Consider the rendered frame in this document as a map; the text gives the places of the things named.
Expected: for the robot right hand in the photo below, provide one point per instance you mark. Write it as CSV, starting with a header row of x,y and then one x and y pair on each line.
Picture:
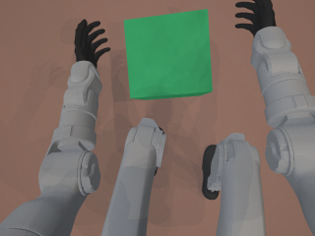
x,y
263,15

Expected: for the robot left forearm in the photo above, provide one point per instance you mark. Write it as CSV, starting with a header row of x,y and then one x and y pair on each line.
x,y
76,130

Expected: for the robot right thigh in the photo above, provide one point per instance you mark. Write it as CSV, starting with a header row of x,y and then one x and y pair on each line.
x,y
241,195

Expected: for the robot right forearm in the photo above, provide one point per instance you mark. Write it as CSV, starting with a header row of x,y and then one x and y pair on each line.
x,y
282,83

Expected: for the right robot upper arm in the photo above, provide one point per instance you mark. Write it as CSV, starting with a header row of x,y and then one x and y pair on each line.
x,y
290,151

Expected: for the robot right foot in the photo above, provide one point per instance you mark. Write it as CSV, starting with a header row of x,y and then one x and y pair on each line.
x,y
206,167

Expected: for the left robot upper arm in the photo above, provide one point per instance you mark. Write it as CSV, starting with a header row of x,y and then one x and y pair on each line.
x,y
66,178

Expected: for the robot left hand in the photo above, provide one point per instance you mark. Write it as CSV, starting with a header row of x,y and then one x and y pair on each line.
x,y
84,49

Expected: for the carton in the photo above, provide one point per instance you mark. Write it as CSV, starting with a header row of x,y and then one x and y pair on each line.
x,y
169,56

